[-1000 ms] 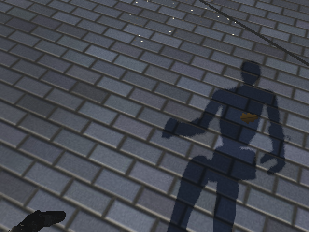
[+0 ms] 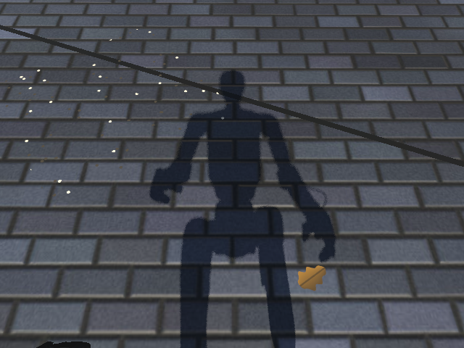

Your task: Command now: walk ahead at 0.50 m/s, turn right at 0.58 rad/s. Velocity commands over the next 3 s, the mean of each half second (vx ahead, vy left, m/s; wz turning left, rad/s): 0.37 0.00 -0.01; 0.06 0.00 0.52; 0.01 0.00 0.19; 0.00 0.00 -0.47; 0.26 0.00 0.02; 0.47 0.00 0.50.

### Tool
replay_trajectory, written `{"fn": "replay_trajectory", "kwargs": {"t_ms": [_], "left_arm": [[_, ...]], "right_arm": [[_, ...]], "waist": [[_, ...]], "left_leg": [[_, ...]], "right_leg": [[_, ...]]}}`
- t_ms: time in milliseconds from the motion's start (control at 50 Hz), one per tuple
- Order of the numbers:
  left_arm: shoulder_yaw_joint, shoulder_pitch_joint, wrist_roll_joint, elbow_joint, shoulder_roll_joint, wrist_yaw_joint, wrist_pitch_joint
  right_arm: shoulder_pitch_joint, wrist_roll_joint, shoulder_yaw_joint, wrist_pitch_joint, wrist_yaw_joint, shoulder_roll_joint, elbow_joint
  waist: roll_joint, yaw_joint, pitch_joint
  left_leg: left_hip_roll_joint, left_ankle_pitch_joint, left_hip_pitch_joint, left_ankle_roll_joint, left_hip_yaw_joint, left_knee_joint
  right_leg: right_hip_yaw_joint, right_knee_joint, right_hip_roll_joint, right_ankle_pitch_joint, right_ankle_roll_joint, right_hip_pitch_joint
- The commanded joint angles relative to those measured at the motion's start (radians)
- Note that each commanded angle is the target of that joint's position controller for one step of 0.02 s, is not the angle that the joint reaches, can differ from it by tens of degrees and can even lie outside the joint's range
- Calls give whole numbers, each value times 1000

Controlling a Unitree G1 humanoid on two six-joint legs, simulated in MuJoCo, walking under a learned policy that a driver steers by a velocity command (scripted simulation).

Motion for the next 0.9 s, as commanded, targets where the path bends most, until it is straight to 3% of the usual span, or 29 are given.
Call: {"fn": "replay_trajectory", "kwargs": {"t_ms": [20, 40, 80, 100, 120, 140, 160, 180, 200, 220, 240, 300, 360, 400, 460, 520, 560, 600, 620, 640, 660, 680, 700, 720, 740, 780, 820, 900], "left_arm": [[0, -102, -3, -105, 31, -19, -14], [4, -111, -2, -115, 40, -23, -12], [18, -78, 7, -122, 64, -24, -8], [36, 23, 10, -101, 89, -19, -7], [63, 184, 7, -55, 133, -5, -3], [87, 338, 9, -26, 230, 19, 6], [78, 308, 11, -38, 277, 17, -4], [56, 314, 16, -42, 180, 9, -14], [45, 264, 22, -27, 161, 7, -25], [35, 191, 24, -20, 134, 7, -33], [26, 133, 31, -20, 98, 6, -40], [22, 64, 42, 0, 68, 7, -69], [26, 31, 50, 28, 75, 29, -73], [26, 19, 47, 37, 79, 46, -61], [34, 55, 39, 66, 105, 64, -37], [44, 63, 23, 85, 123, 70, -7], [49, 46, 8, 86, 131, 77, 12], [50, 20, -5, 79, 126, 88, 25], [46, 60, 5, 81, 115, 88, 21], [24, 101, 57, 45, 50, 78, 12], [13, 118, 54, 39, 49, 60, 3], [26, 71, 20, 48, 101, 49, 4], [26, 24, 11, 38, 99, 50, 9], [29, 6, 21, 48, 92, 61, 17], [34, 1, 29, 45, 99, 71, 28], [29, 30, 26, 53, 71, 72, 37], [24, 36, 23, 61, 56, 77, 36], [23, 12, 21, 60, 57, 76, 32]], "right_arm": [[-47, 16, -40, -6, -5, -179, -55], [-41, 21, -43, 0, -5, -189, -50], [-21, 30, -49, 12, -9, -214, -39], [-14, 32, -46, 19, -9, -218, -29], [-4, 28, -32, 19, -11, -194, -22], [19, -13, 1, 12, -7, -118, -46], [133, -5, 34, -8, 12, -36, -58], [3, 40, 2, -21, 19, -160, -46], [-93, 62, -3, -25, 21, -168, -86], [-110, 47, 2, -22, 11, -145, -81], [-95, 28, -3, -12, 4, -143, -67], [22, 24, -2, 37, -6, -92, -14], [-17, 12, 0, 52, -14, -64, -32], [-72, 7, 5, 49, -4, -49, -54], [-156, 5, 11, 48, 20, -37, -99], [-184, 3, 0, 53, 43, -59, -139], [-173, 1, -9, 57, 55, -73, -159], [-72, 2, -28, 52, 55, -100, -148], [8, -5, -54, 47, 39, -171, -139], [30, -14, -79, 50, 13, -285, -155], [29, -32, -64, 48, 14, -265, -183], [-28, -19, -53, 50, 20, -214, -207], [-90, 0, -44, 52, 18, -176, -214], [-131, 17, -36, 61, 12, -145, -218], [-162, 20, -31, 70, 4, -132, -223], [-183, -1, -37, 85, -6, -144, -239], [-169, -5, -46, 91, -19, -163, -243], [-182, 0, -53, 106, -35, -175, -257]], "waist": [[103, 19, 32], [106, 24, 32], [128, 62, -14], [122, 130, -73], [99, 216, -151], [-72, 252, -279], [-227, 156, -453], [-47, 237, -414], [-44, 224, -239], [7, 173, -153], [-9, 132, -101], [-21, 55, -98], [-26, 45, -61], [-33, 63, -52], [-20, 109, -58], [-20, 117, -55], [-30, 103, -54], [-13, 44, -100], [83, 13, -161], [324, 57, -234], [310, 57, -415], [171, 31, -389], [112, 51, -285], [51, 71, -202], [74, 93, -163], [148, 115, -152], [161, 107, -173], [190, 87, -183]], "left_leg": [[277, 421, -8, 138, -67, -62], [286, 485, 22, 128, -51, -35], [293, 794, 46, 114, -25, 87], [283, 913, 25, 103, -9, 220], [250, 883, -88, 78, 18, 409], [189, 383, -363, 39, 32, 754], [25, -343, -662, 6, -125, 1055], [57, -304, -729, 19, -250, 1125], [88, -217, -780, 28, -234, 1099], [129, -134, -737, 20, -227, 1028], [146, -95, -679, 6, -229, 978], [135, -26, -528, -33, -235, 924], [118, 110, -555, -59, -233, 790], [113, 233, -539, -58, -200, 641], [103, 307, -543, -47, -169, 495], [93, 221, -570, -19, -150, 434], [73, 127, -556, 11, -126, 409], [9, 173, -407, 60, -83, 290], [29, 511, -230, 110, -171, 211], [266, 1053, 32, 263, -507, 261], [405, 970, 171, 440, -805, 199], [361, 799, 124, 401, -705, 168], [309, 640, 28, 340, -609, 154], [266, 514, -75, 289, -551, 128], [228, 427, -168, 261, -518, 104], [174, 389, -252, 241, -484, 81], [166, 384, -253, 242, -482, 85], [150, 164, -289, 218, -531, 80]], "right_leg": [[-40, -93, 13, 18, -31, 35], [-55, -112, 25, -24, -48, 46], [-102, -136, 88, -133, -91, 174], [-114, -179, 127, -136, -121, 332], [-103, -231, 150, -67, -154, 593], [181, -197, -68, 22, -215, 924], [691, -340, -307, -180, -384, 1133], [654, -411, -295, -255, -337, 1058], [477, -434, -257, -180, -293, 908], [354, -445, -218, -6, -262, 758], [242, -459, -180, 169, -247, 647], [57, -515, -146, 440, -234, 503], [-72, -545, -125, 505, -216, 478], [-146, -545, -95, 472, -193, 492], [-167, -524, -124, 463, -192, 581], [-161, -455, -170, 458, -190, 666], [-157, -372, -187, 490, -173, 686], [-193, -170, -140, 568, -122, 659], [-218, 29, -57, 429, -54, 575], [-223, 368, 94, -294, 34, 257], [-7, 588, 209, -692, 56, 100], [83, 620, 144, -638, 40, 63], [72, 571, 113, -559, 32, 30], [62, 489, 83, -505, 37, 30], [58, 410, 70, -460, 43, 77], [33, 304, 99, -410, 61, 163], [35, 204, 112, -390, 80, 193], [52, 63, 119, -316, 87, 251]]}}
